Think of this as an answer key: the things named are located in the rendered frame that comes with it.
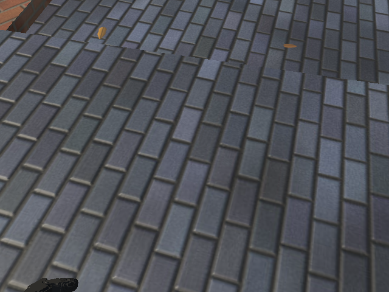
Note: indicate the robot left hand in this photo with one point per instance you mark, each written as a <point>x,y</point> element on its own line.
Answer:
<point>53,285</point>

